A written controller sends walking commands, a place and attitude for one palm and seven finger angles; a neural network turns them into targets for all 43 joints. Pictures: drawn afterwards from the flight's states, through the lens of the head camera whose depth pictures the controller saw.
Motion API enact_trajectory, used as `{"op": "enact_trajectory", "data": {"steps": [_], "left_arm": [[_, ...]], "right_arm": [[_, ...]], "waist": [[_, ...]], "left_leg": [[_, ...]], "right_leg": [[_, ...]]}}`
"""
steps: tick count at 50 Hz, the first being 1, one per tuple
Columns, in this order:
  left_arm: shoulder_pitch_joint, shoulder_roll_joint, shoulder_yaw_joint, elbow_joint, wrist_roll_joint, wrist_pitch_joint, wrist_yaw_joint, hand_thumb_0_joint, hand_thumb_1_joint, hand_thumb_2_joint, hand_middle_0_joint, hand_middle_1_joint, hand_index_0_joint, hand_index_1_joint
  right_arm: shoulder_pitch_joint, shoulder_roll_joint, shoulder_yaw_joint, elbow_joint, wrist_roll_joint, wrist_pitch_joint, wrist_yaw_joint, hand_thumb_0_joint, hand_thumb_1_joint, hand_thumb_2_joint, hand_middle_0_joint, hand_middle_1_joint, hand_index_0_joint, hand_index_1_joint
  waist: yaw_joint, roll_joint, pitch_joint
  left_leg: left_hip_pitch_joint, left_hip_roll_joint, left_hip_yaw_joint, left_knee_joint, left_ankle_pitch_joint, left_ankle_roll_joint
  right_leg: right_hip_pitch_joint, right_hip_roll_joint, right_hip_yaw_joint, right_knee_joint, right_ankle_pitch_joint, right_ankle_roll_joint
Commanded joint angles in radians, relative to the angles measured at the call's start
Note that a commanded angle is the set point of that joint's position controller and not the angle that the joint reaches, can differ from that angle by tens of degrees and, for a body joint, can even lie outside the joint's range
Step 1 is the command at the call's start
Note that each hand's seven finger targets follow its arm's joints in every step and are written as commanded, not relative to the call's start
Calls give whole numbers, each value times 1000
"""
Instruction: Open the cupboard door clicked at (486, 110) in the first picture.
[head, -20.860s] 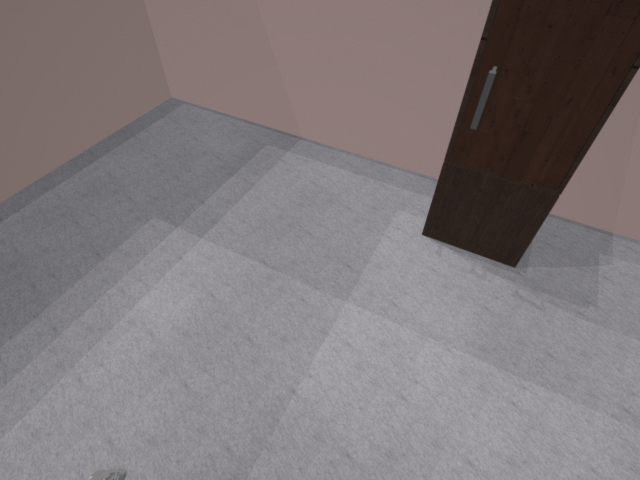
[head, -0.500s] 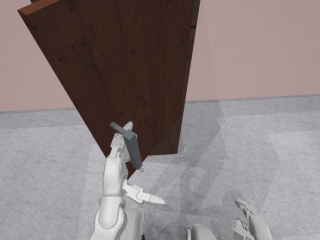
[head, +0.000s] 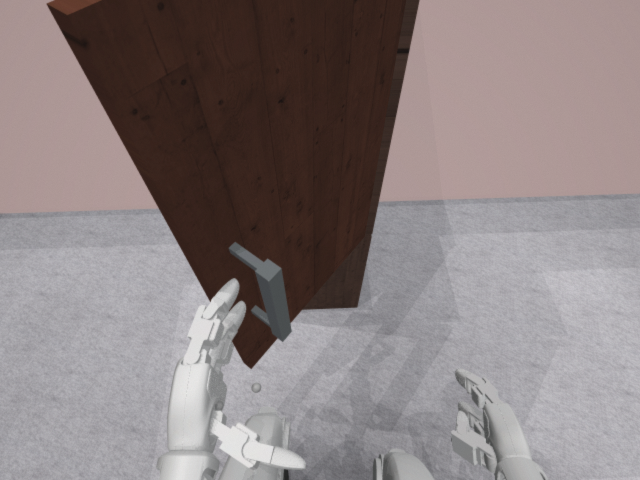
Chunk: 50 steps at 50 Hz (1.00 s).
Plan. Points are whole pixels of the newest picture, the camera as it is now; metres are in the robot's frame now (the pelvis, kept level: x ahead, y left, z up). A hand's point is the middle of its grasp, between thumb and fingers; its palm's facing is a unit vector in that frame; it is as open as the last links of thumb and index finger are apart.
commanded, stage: slide the hand sideways off the handle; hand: left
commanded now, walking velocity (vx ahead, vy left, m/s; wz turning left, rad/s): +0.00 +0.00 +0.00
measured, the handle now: (263, 296) +0.33 +0.10 +0.04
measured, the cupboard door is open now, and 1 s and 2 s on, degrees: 50 50 50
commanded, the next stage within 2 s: draw the hand back to the body in 0.38 s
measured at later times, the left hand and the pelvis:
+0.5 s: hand (221, 428) +0.18 +0.12 +0.04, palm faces +0.08 -1.00 +0.00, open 16.3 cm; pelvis -0.01 -0.01 -0.01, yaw +0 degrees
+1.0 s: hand (135, 416) +0.17 +0.16 +0.14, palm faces +0.11 -0.99 -0.07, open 16.1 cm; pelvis +0.00 -0.01 +0.04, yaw +1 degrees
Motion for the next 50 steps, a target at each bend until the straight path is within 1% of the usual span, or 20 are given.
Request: {"op": "enact_trajectory", "data": {"steps": [1, 5, 7, 16, 19, 22, 24, 27, 28, 30, 32, 33, 36, 37, 42, 44, 47, 48, 49, 50], "left_arm": [[47, 4, 16, -246, -24, -77, -24, 0, -500, 300, -150, -300, -150, -300], [91, 36, 55, -241, -40, -84, -51, 0, -500, 300, -150, -300, -150, -300], [105, 50, 69, -271, -48, -94, -65, 0, -500, 300, -150, -300, -150, -300], [221, 90, 152, -292, -121, -112, -159, 0, -500, 300, -150, -300, -150, -300], [183, 85, 136, -316, -135, -125, -185, 0, -500, 300, -150, -300, -150, -300], [149, 88, 130, -311, -141, -127, -195, 0, -500, 300, -150, -300, -150, -300], [169, 91, 137, -315, -142, -121, -194, 0, -500, 300, -150, -300, -150, -300], [200, 173, 215, -428, -151, -81, -180, 0, -500, 300, -150, -300, -150, -300], [207, 169, 206, -472, -150, -63, -175, 0, -500, 300, -150, -300, -150, -300], [232, 160, 210, -482, -158, -16, -165, 0, -500, 300, -150, -300, -150, -300], [254, 149, 216, -449, -164, 28, -165, 0, -500, 300, -150, -300, -150, -300], [236, 142, 204, -454, -169, 41, -169, 0, -500, 300, -150, -300, -150, -300], [240, 168, 246, -417, -185, 65, -187, 0, -500, 300, -150, -300, -150, -300], [220, 168, 242, -421, -188, 65, -195, 0, -500, 300, -150, -300, -150, -300], [244, 217, 314, -454, -230, 49, -225, 0, -500, 300, -150, -300, -150, -300], [227, 228, 324, -490, -243, 46, -235, 0, -500, 300, -150, -300, -150, -300], [223, 249, 351, -508, -256, 60, -244, 0, -395, 345, -154, -300, -154, -300], [223, 235, 338, -520, -261, 68, -249, 0, -360, 360, -155, -300, -155, -300], [221, 248, 357, -511, -271, 81, -253, 0, -325, 375, -156, -300, -156, -300], [264, 444, 397, -524, -104, 186, -153, 0, -290, 390, -158, -300, -158, -300]], "right_arm": [[-36, -108, -49, -156, 7, -51, -14, 0, -900, -900, 200, 300, 200, 300], [-35, -106, -52, -154, 8, -53, -21, 0, -900, -900, 200, 300, 200, 300], [-40, -105, -57, -156, 9, -59, -24, 0, -900, -900, 200, 300, 200, 300], [-53, -102, -71, -138, 18, -74, -42, 0, -900, -900, 200, 300, 200, 300], [-52, -106, -70, -137, 18, -86, -49, 0, -900, -900, 200, 300, 200, 300], [-51, -112, -68, -133, 19, -98, -56, 0, -900, -900, 200, 300, 200, 300], [-49, -112, -70, -137, 18, -103, -56, 0, -900, -900, 200, 300, 200, 300], [-40, -106, -74, -159, 28, -88, -64, 0, -900, -900, 200, 300, 200, 300], [-38, -104, -72, -171, 33, -84, -65, 0, -900, -900, 200, 300, 200, 300], [-32, -99, -69, -176, 41, -75, -69, 0, -900, -900, 200, 300, 200, 300], [-30, -98, -69, -176, 49, -65, -77, 0, -900, -900, 200, 300, 200, 300], [-29, -101, -63, -177, 51, -66, -79, 0, -900, -900, 200, 300, 200, 300], [-24, -107, -59, -165, 53, -68, -89, 0, -900, -900, 200, 300, 200, 300], [-27, -109, -58, -166, 56, -71, -92, 0, -900, -900, 200, 300, 200, 300], [-20, -112, -55, -162, 60, -87, -96, 0, -900, -900, 200, 300, 200, 300], [-16, -115, -52, -165, 62, -94, -97, 0, -900, -900, 200, 300, 200, 300], [-15, -118, -52, -160, 69, -101, -101, 0, -900, -900, 200, 300, 200, 300], [-17, -117, -50, -165, 72, -107, -102, 0, -900, -900, 200, 300, 200, 300], [-13, -118, -49, -158, 73, -109, -104, 0, -900, -900, 200, 300, 200, 300], [-7, -127, -58, -183, 72, -79, -139, 0, -900, -900, 200, 300, 200, 300]], "waist": [[-23, -49, -227], [-22, -61, -204], [-16, -45, -228], [-6, -52, -222], [-17, -35, -214], [-29, -56, -194], [-15, -39, -213], [20, -11, -272], [19, 21, -268], [13, 1, -235], [-1, -51, -193], [-11, -43, -153], [-14, -75, -95], [-20, -70, -84], [-1, -20, -67], [-4, 3, -57], [-2, 16, -50], [-9, 31, -34], [-10, 14, -23], [41, 4, -77]], "left_leg": [[335, -40, -6, -146, 196, 36], [301, -42, -4, -132, 183, 37], [306, -42, -4, -125, 199, 38], [261, -45, 6, -93, 200, 39], [249, -44, 0, -80, 177, 43], [226, -40, -7, -67, 142, 46], [230, -42, -4, -69, 141, 44], [296, -38, 3, -121, 168, 45], [329, -40, 10, -142, 176, 46], [362, -40, 9, -179, 177, 47], [370, -38, 4, -208, 165, 48], [366, -40, 5, -219, 143, 47], [370, -40, 2, -247, 122, 43], [379, -38, 1, -256, 115, 45], [438, -41, 3, -305, 135, 42], [467, -42, 5, -323, 136, 43], [505, -40, 4, -354, 144, 44], [525, -40, 4, -366, 146, 45], [529, -40, 2, -374, 147, 45], [585, -27, 37, -422, 169, 45]], "right_leg": [[13, 42, 0, -201, 379, -23], [14, 42, 4, -198, 380, -21], [16, 43, 10, -188, 390, -21], [38, 39, 26, -184, 438, -10], [6, 41, 24, -176, 390, -12], [-30, 45, 25, -176, 327, -12], [-23, 42, 30, -176, 322, -15], [51, 48, 31, -208, 333, -17], [60, 46, 26, -224, 339, -17], [91, 50, 16, -261, 352, -12], [117, 55, 11, -300, 347, -5], [117, 53, 11, -320, 327, -1], [142, 52, 17, -364, 301, 2], [143, 51, 18, -377, 281, 3], [200, 51, 17, -420, 294, -1], [208, 51, 16, -438, 289, -1], [234, 54, 13, -465, 287, -2], [232, 54, 6, -474, 297, -1], [244, 54, 8, -488, 305, 1], [285, 9, 91, -577, 337, -11]]}}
